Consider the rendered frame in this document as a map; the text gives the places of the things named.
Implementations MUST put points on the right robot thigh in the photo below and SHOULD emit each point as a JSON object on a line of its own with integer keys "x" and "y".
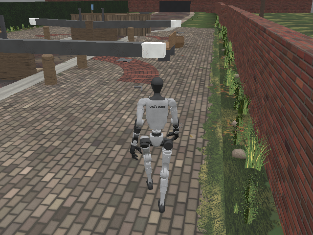
{"x": 166, "y": 155}

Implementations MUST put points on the robot left hand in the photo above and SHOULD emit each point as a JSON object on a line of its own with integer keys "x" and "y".
{"x": 132, "y": 151}

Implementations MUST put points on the left robot upper arm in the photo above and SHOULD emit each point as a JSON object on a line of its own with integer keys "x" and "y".
{"x": 140, "y": 111}

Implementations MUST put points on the robot right hand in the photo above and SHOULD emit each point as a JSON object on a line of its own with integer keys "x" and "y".
{"x": 172, "y": 133}

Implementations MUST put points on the robot left foot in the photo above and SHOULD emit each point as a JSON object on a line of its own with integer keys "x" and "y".
{"x": 150, "y": 185}

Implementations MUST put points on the robot right forearm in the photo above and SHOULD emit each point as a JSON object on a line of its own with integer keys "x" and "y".
{"x": 176, "y": 127}

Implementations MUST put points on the robot left forearm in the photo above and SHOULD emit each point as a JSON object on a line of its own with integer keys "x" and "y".
{"x": 136, "y": 134}

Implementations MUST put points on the right robot upper arm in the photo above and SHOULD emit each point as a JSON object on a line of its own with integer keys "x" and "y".
{"x": 173, "y": 109}

